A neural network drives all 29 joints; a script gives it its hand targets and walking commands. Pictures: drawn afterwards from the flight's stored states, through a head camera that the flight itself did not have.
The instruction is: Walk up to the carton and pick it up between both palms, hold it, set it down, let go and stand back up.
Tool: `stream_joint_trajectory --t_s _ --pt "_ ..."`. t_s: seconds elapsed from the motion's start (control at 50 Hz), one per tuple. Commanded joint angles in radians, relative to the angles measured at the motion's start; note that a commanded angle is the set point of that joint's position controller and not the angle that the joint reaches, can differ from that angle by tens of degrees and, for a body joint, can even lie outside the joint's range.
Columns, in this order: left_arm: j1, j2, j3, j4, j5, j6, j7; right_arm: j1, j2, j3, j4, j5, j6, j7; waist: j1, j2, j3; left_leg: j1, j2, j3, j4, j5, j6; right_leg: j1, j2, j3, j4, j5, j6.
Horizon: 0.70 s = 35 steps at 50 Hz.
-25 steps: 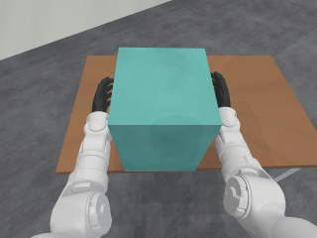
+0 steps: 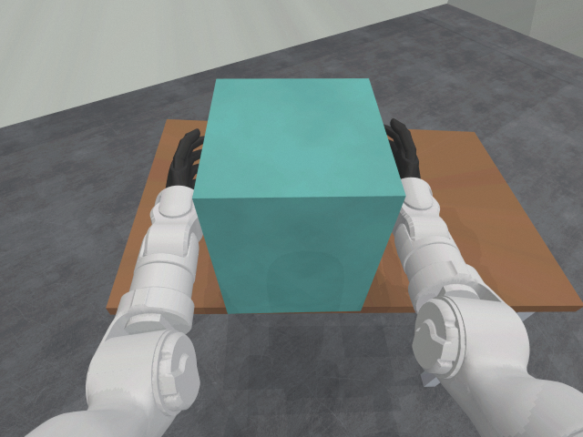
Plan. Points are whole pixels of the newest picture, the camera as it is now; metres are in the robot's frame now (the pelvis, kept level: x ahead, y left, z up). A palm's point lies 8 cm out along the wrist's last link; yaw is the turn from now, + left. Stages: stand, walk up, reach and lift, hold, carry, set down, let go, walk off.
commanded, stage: reach and lift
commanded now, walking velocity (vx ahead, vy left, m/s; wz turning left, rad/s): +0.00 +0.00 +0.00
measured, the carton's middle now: (293, 203) +0.42 +0.02 +0.08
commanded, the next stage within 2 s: none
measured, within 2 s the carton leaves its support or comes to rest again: neither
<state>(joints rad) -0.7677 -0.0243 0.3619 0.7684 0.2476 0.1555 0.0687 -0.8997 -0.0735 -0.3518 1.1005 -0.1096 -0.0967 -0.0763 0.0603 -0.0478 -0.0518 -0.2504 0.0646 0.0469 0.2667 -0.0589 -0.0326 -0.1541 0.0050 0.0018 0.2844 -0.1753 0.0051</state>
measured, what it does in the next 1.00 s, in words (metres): stands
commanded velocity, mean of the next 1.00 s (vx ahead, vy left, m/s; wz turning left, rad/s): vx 0.00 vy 0.00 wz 0.00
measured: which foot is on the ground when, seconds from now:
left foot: down 0.00-1.00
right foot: down 0.00-1.00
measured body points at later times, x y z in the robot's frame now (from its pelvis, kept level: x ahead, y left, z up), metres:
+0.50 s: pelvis +0.00 +0.01 +0.00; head -0.03 +0.03 +0.45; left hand +0.41 +0.17 +0.17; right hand +0.43 -0.14 +0.18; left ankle +0.05 +0.14 -0.75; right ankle -0.02 -0.12 -0.75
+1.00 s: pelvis +0.00 +0.00 +0.00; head -0.06 +0.03 +0.44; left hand +0.39 +0.17 +0.21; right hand +0.41 -0.14 +0.23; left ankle +0.05 +0.14 -0.75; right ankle -0.02 -0.12 -0.75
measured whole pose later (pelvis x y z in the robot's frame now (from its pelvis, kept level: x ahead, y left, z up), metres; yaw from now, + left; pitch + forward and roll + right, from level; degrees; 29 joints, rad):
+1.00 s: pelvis +0.00 +0.00 +0.00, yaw +2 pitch -8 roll +0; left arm -0.74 -0.01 0.32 0.36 0.27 0.61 0.01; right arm -0.91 -0.12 -0.07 0.85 0.22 0.24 -0.17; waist -0.06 -0.05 -0.02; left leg -0.08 0.05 0.01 0.34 -0.12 -0.03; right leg 0.06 -0.01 -0.03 0.30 -0.22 0.02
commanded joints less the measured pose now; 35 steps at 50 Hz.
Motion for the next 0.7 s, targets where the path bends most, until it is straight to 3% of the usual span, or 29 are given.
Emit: stream_joint_trajectory --t_s 0.0,0.12,0.18,0.34,0.44,0.68 --pt "-0.751 -0.486 -0.297 -0.172 -0.031 0.016 -0.096 -0.592 0.526 0.204 -0.078 -0.006 0.009 0.149 -0.037 0.063 -0.479 0.436 -0.056 0.071 0.039 0.157 0.011 -0.048 0.027 -0.082 -0.065 0.121 0.017" --pt "-0.73 -0.499 -0.33 -0.225 -0.034 0.075 -0.097 -0.637 0.498 0.224 -0.13 0.034 0.025 0.151 -0.048 0.076 -0.501 0.494 -0.056 0.062 0.057 0.215 0.002 -0.046 0.034 -0.096 -0.07 0.129 0.02" --pt "-0.661 -0.478 -0.314 -0.2 -0.01 0.128 -0.104 -0.597 0.473 0.243 -0.098 0.069 0.061 0.148 -0.047 0.076 -0.406 0.496 -0.058 0.056 0.048 0.193 0.008 -0.04 0.036 -0.092 -0.077 0.106 0.021" --pt "-0.678 -0.489 -0.344 -0.274 -0.033 0.183 -0.113 -0.703 0.487 0.339 -0.236 0.158 0.08 0.136 -0.028 0.06 -0.442 0.484 -0.073 0.052 0.067 0.232 0.013 0.004 0.046 -0.086 -0.056 0.161 0.037" --pt "-0.69 -0.474 -0.353 -0.311 -0.049 0.217 -0.129 -0.708 0.511 0.39 -0.275 0.197 0.121 0.115 -0.038 0.039 -0.434 0.466 -0.079 0.046 0.068 0.207 0.023 0.033 0.047 -0.078 -0.05 0.178 0.05" --pt "-0.665 -0.476 -0.409 -0.413 -0.08 0.318 -0.179 -0.666 0.523 0.468 -0.364 0.286 0.228 0.046 -0.117 0.057 -0.382 0.497 -0.091 0.008 0.098 0.266 0.007 0.072 0.052 -0.077 -0.036 0.265 0.063"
